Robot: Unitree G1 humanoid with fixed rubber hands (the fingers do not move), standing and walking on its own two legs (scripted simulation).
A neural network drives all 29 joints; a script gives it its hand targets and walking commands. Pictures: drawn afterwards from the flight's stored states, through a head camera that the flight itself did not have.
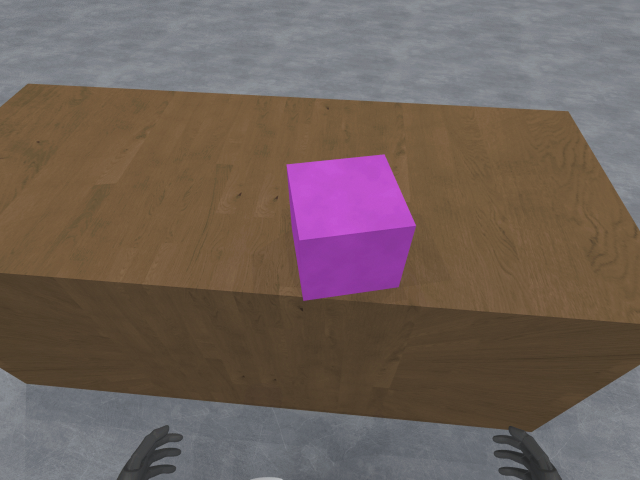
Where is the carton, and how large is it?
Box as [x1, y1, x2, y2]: [286, 154, 415, 300]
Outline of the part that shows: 384,154 286,164 292,232 303,300 398,286 415,224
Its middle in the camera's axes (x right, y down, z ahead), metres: +0.04 -0.02 +0.67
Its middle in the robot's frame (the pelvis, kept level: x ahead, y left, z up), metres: +0.51 -0.01 -0.02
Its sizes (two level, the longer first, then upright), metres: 0.173 0.172 0.164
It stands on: a pedestal, 0.66 m high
